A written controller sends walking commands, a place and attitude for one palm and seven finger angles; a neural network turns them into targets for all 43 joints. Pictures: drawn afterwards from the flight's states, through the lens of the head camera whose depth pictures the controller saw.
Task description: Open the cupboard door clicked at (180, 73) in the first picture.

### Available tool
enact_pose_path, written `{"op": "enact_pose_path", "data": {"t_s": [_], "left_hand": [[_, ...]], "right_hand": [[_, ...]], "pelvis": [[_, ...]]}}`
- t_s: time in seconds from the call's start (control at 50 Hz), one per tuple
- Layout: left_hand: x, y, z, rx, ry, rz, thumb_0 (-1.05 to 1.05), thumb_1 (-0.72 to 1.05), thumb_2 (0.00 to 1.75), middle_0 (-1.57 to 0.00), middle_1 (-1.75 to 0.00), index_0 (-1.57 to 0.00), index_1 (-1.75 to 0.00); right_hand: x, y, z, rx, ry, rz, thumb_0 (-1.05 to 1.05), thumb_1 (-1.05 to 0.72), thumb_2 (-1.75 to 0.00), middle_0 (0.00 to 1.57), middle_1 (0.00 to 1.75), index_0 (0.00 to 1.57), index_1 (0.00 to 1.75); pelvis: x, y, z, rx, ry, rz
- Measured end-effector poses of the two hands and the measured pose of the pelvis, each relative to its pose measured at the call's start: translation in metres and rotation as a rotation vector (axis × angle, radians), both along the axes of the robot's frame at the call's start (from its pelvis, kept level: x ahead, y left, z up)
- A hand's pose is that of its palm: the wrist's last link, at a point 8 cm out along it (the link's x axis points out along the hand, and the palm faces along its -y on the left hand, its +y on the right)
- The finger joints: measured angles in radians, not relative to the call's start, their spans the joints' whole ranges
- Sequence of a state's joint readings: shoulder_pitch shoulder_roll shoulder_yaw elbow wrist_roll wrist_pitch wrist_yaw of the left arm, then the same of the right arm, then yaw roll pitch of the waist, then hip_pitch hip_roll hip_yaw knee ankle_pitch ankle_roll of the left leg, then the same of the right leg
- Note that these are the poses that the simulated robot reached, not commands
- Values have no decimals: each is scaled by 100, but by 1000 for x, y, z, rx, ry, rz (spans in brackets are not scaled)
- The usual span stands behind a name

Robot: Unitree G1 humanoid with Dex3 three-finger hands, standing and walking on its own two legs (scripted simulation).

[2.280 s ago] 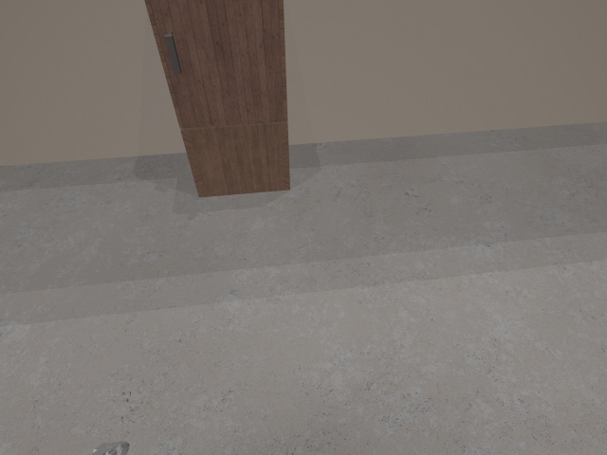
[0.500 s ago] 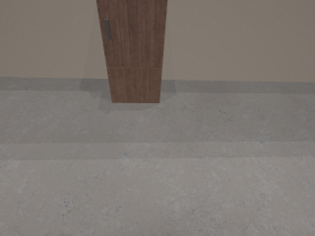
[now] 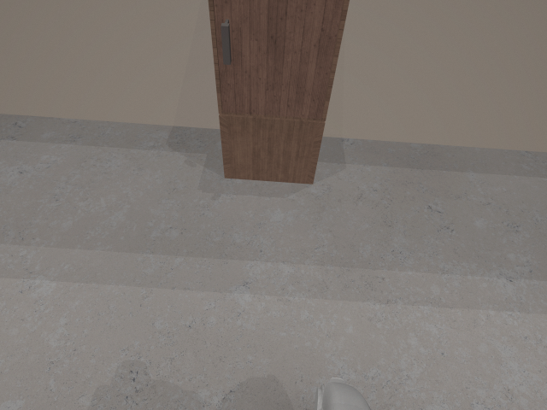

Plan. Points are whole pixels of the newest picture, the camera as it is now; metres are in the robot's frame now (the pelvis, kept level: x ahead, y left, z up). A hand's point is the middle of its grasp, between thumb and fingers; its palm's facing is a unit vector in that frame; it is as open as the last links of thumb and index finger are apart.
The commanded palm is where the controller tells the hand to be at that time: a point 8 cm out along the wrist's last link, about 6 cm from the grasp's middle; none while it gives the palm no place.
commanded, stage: walk to a spot facing it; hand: left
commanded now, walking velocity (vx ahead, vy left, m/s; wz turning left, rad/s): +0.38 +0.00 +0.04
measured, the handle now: (227, 41) +1.25 +0.19 -0.04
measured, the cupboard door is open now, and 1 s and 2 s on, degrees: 0 0 0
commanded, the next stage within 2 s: turn to face it in 0.58 s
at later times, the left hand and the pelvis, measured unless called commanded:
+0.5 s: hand (196, 376) +0.21 +0.14 -0.17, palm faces +0.17 -0.96 -0.21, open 7.3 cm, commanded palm none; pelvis +0.25 -0.04 +0.00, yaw +7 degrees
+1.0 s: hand (180, 268) +0.43 +0.21 -0.18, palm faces +0.25 -0.95 -0.18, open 7.3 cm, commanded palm none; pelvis +0.43 +0.03 +0.00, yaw +10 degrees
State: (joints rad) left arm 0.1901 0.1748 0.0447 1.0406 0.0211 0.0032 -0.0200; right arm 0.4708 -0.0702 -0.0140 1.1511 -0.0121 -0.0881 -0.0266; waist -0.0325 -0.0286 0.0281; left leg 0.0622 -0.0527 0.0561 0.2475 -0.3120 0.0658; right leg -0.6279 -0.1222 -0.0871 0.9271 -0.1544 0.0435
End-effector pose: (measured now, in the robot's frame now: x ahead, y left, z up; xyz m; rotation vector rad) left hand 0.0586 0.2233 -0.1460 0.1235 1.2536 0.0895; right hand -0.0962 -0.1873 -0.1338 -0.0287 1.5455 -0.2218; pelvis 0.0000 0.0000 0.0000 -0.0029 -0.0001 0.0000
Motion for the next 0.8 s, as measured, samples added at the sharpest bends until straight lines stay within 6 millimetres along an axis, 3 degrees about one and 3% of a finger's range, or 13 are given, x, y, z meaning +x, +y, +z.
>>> {"op": "enact_pose_path", "data": {"t_s": [0.14,0.2,0.24,0.32,0.44,0.54,0.68,0.74,0.8], "left_hand": [[132,-34,-6,8,-124,-54,1,91,89,-20,-30,-20,-30],[168,-44,-8,25,-193,-25,1,91,89,-20,-30,-20,-30],[173,-46,-4,31,-191,13,1,91,89,-20,-30,-20,-30],[165,-42,4,69,-111,93,0,93,89,-20,-30,-20,-30],[146,-35,9,84,58,148,-1,94,89,-20,-30,-20,-30],[135,-44,5,39,169,232,0,92,89,-20,-30,-20,-30],[134,-48,-11,-45,325,362,1,91,89,-20,-30,-20,-30],[153,-35,-18,-63,358,384,1,91,89,-20,-30,-20,-30],[194,-13,-17,-39,303,370,1,91,89,-20,-30,-20,-30]], "right_hand": [[54,-21,-23,23,78,-24,0,-91,-90,20,30,21,30],[93,-43,-34,29,101,7,0,-91,-90,20,30,21,30],[133,-60,-34,15,62,38,1,-91,-90,20,30,21,30],[230,-88,-25,-29,-82,104,1,-91,-90,19,30,20,30],[366,-98,-8,-53,-267,187,0,-92,-90,19,30,20,30],[458,-76,-3,-29,-321,290,0,-92,-90,19,30,20,30],[583,-12,-11,2,-385,457,1,-92,-90,19,30,20,30],[617,11,-14,-7,-435,475,0,-91,-90,19,30,20,30],[627,21,-7,-18,-430,458,0,-91,-90,19,30,20,30]], "pelvis": [[80,-24,-22,8,-3,11],[114,-37,-30,2,-17,29],[131,-43,-26,-2,-33,45],[167,-50,-12,-3,-33,65],[220,-50,-1,-7,-11,100],[267,-39,-1,-15,-2,145],[334,-3,-18,-17,1,213],[357,14,-24,-12,-5,232],[376,23,-16,-3,-19,220]]}}
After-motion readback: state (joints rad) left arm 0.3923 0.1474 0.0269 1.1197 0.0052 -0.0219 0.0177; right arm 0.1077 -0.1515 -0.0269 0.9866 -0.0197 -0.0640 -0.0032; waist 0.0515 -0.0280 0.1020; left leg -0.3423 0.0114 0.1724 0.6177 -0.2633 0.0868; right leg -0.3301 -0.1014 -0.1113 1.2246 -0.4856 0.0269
